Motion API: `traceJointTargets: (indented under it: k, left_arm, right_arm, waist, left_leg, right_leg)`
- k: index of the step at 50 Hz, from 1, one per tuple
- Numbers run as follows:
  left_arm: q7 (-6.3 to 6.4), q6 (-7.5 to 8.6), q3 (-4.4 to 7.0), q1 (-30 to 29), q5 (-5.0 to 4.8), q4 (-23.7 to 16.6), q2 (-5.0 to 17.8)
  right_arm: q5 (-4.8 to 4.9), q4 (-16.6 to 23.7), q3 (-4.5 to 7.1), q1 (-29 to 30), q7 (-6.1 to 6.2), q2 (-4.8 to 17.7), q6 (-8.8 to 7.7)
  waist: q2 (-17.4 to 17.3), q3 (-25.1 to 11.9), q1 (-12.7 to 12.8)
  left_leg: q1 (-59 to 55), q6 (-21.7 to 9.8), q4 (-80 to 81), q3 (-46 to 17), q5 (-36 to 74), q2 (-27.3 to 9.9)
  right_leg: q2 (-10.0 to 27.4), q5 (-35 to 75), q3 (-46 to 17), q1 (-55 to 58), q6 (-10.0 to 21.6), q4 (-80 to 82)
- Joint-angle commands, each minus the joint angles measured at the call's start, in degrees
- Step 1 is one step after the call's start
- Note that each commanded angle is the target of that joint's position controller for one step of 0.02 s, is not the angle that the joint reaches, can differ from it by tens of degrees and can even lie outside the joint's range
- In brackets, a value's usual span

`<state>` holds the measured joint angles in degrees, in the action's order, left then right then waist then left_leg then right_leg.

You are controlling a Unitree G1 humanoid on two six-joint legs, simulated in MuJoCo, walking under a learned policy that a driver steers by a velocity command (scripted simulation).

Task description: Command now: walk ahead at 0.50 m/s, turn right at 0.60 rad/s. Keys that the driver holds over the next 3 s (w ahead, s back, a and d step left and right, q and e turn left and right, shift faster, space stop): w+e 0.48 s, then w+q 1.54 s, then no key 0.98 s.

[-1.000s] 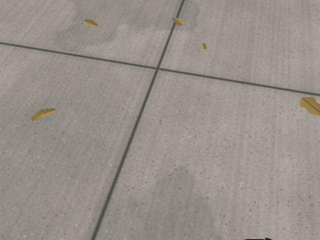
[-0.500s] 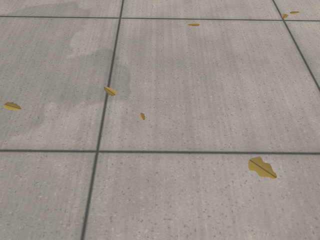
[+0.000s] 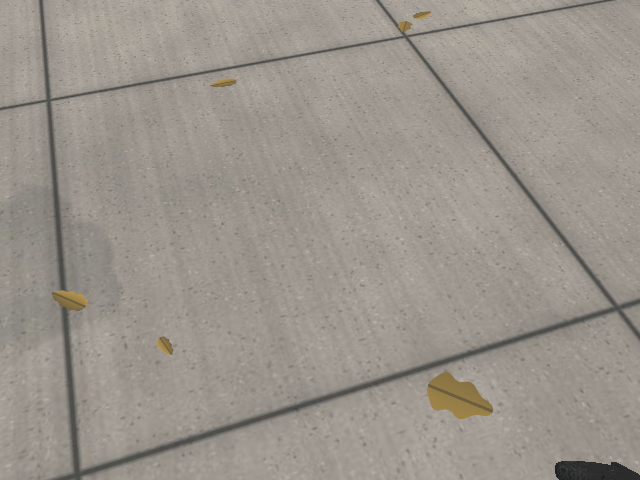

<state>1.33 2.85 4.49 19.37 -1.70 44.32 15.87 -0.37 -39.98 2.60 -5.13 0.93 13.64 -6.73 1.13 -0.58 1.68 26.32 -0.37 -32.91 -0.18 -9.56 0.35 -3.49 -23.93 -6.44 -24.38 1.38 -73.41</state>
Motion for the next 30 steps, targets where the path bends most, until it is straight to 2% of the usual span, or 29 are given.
traceJointTargets:
  k: [1, 3, 4, 7, 12, 15, 16, 17, 18, 19, 20, 21, 22, 23, 24, 25, 26, 27, 30]
  left_arm:
    - [-0.51, 0.12, 1.13, -3.18, 0.70, -7.15, 3.91]
    - [-0.74, -0.73, 0.71, -3.20, 0.11, -8.59, 1.67]
    - [-0.79, -1.06, 0.53, -4.52, 0.37, -9.52, 1.40]
    - [-1.32, -1.34, -0.05, -8.26, 0.88, -11.13, 1.02]
    - [-2.69, -1.33, -0.19, -15.98, 0.29, -12.93, 2.00]
    - [-3.30, -1.45, 0.08, -19.88, 0.13, -14.83, 2.57]
    - [-3.45, -1.46, 0.30, -20.05, 0.28, -15.23, 2.94]
    - [-3.53, -1.47, 0.83, -18.55, 0.55, -15.20, 3.67]
    - [-3.56, -1.52, 1.81, -13.73, 0.82, -13.91, 4.87]
    - [-3.13, -1.69, 3.83, -3.91, 0.70, -10.93, 8.21]
    - [-2.08, -1.94, 5.66, 5.97, 0.38, -9.73, 14.28]
    - [-2.45, -0.93, 5.43, 4.89, 0.28, -10.95, 18.82]
    - [-2.71, -0.19, 4.09, 6.56, 0.70, -10.78, 13.59]
    - [-2.62, 0.22, 3.17, 4.19, 0.70, -10.24, 10.71]
    - [-2.50, 0.25, 2.44, -0.06, 0.56, -11.10, 8.81]
    - [-2.36, 0.16, 1.65, -4.30, 0.97, -11.65, 6.75]
    - [-2.20, 0.28, 1.02, -6.64, 1.61, -12.11, 5.26]
    - [-2.07, 0.64, 0.90, -7.52, 1.90, -11.72, 5.12]
    - [-1.41, 1.67, 1.20, -5.62, 1.89, -9.28, 6.60]
  right_arm:
    - [-1.08, 0.53, 2.05, -4.96, -0.12, 5.63, 0.36]
    - [-0.25, -0.86, 2.33, -4.95, -0.51, 5.36, 0.00]
    - [0.09, -1.62, 2.69, -5.45, -0.60, 6.14, -0.24]
    - [0.10, -3.23, 3.91, -6.59, -0.42, 9.52, -0.32]
    - [1.16, -4.76, 4.75, -8.63, -0.41, 12.42, 0.61]
    - [1.81, -5.92, 5.31, -11.05, -0.58, 13.84, 1.47]
    - [2.04, -6.24, 5.50, -11.45, -0.59, 14.39, 1.89]
    - [2.24, -6.31, 5.69, -11.09, -0.50, 15.17, 2.29]
    - [2.53, -6.31, 5.65, -10.49, -0.38, 15.38, 2.68]
    - [2.07, -6.34, 4.93, -11.80, -0.16, 13.44, 2.82]
    - [-0.55, -4.08, 3.28, -11.12, -0.18, 9.55, 2.47]
    - [-0.84, -0.02, 1.64, -11.68, -0.70, 5.35, 0.29]
    - [1.92, 0.50, 2.70, -5.46, -1.34, 10.29, -1.43]
    - [2.61, 0.93, 2.63, -4.28, -1.67, 10.65, -2.07]
    - [1.28, -0.06, 2.54, -4.58, -1.32, 10.39, -2.09]
    - [0.22, -0.92, 2.82, -5.51, -1.18, 10.50, -1.62]
    - [0.32, -1.48, 2.90, -6.94, -1.48, 10.18, -0.70]
    - [0.45, -2.05, 2.76, -7.79, -1.65, 9.34, 0.13]
    - [0.35, -1.72, 1.85, -4.69, -1.44, 6.97, 1.41]
  waist:
    - [-5.31, -1.71, -2.68]
    - [-7.05, -0.94, -1.46]
    - [-6.51, -0.71, -1.50]
    - [-4.55, -1.69, -1.95]
    - [-4.89, 0.17, -4.67]
    - [-5.55, 2.13, -5.98]
    - [-5.96, 2.37, -5.77]
    - [-6.53, 1.52, -4.39]
    - [-5.95, -1.21, -1.28]
    - [-4.06, -6.49, 2.87]
    - [6.09, -11.58, 6.20]
    - [15.90, -17.15, 1.97]
    - [8.07, -15.79, 5.76]
    - [7.43, -10.58, 4.38]
    - [2.39, -7.48, 1.86]
    - [1.73, -5.29, -0.70]
    - [2.62, -4.55, -2.55]
    - [2.88, -4.44, -3.40]
    - [1.63, -2.09, -2.75]
  left_leg:
    - [-16.76, -9.85, 17.91, -19.61, -3.92, -16.07]
    - [-13.60, -10.30, 20.66, -13.32, 0.11, -14.91]
    - [-13.71, -11.15, 21.62, -11.44, 2.76, -15.36]
    - [-15.62, -12.02, 22.79, -6.65, 7.40, -17.20]
    - [-17.90, -9.21, 22.99, 1.73, 5.64, -16.33]
    - [-22.78, -7.63, 21.05, 3.63, 5.82, -17.64]
    - [-24.21, -7.14, 19.17, 4.48, 9.30, -18.02]
    - [-24.75, -6.41, 15.16, 6.19, 18.09, -17.76]
    - [-24.04, -5.15, 7.02, 9.43, 28.58, -16.03]
    - [-18.36, -3.29, -6.12, 12.30, 32.92, -13.07]
    - [-0.92, 0.01, -27.33, 13.11, 9.03, -9.94]
    - [20.65, 2.08, -42.70, 3.07, -25.72, 0.24]
    - [27.99, 1.16, -47.61, -3.51, -21.64, -2.10]
    - [29.23, -0.06, -44.91, -3.11, -16.14, -4.38]
    - [24.69, -0.01, -40.41, -3.34, -11.69, -6.67]
    - [19.70, 0.54, -35.67, -3.01, -8.90, -8.34]
    - [15.83, 0.90, -33.74, -2.97, -7.22, -9.26]
    - [14.13, 1.46, -32.55, -2.18, -5.82, -9.06]
    - [15.05, 2.62, -25.28, -1.70, 2.22, -9.10]
  right_leg:
    - [8.41, 5.78, -0.43, -18.50, 0.42, -3.82]
    - [9.48, 5.35, 0.93, -16.54, 0.27, 1.42]
    - [9.93, 6.15, 1.06, -17.01, -0.06, 4.78]
    - [11.20, 12.43, 1.35, -16.60, -0.55, 14.54]
    - [9.42, 20.26, 5.29, -11.51, 0.03, 29.28]
    - [8.12, 15.71, 7.57, -11.01, 1.69, 34.26]
    - [7.19, 12.88, 8.83, -9.92, 2.58, 35.67]
    - [5.35, 10.73, 10.77, -6.20, 3.69, 37.57]
    - [2.48, 12.32, 13.23, 1.97, 5.17, 41.66]
    - [-0.25, 13.84, 13.20, 17.00, 7.34, 43.20]
    - [12.50, 17.57, -6.29, 34.08, 12.32, 43.49]
    - [22.93, 6.89, -37.68, 45.88, 22.78, 53.69]
    - [22.63, 5.24, -36.29, 45.21, 21.32, 56.75]
    - [20.91, 9.06, -28.19, 40.01, 19.00, 56.09]
    - [18.42, 14.31, -21.75, 31.52, 16.93, 55.83]
    - [16.65, 20.56, -16.14, 23.90, 15.43, 56.68]
    - [15.41, 24.27, -13.17, 19.30, 14.76, 58.10]
    - [15.02, 27.74, -11.22, 16.81, 14.78, 59.11]
    - [14.49, 32.58, -5.01, 14.60, 14.14, 61.58]
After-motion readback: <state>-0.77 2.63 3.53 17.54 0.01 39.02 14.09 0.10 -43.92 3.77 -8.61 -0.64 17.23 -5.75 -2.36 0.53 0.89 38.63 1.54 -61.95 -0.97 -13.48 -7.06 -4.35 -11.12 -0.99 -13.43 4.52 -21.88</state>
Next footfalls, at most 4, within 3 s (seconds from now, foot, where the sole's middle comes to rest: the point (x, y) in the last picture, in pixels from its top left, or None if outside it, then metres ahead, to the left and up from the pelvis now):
0.38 right None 0.30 -0.19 -0.76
0.90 left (369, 393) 0.68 -0.07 -0.76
1.40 right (454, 303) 0.92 -0.28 -0.76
1.92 left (319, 237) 1.12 0.06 -0.76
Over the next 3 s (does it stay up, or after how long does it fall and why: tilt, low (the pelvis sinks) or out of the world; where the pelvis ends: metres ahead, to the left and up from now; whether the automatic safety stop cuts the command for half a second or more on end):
stays up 1.28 0.06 0.01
